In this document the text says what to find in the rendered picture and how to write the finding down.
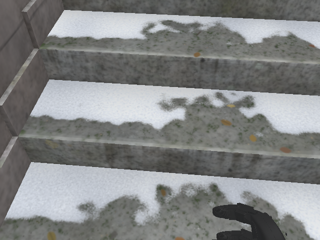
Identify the right robot hand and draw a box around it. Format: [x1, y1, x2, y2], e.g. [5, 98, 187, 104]
[212, 203, 287, 240]

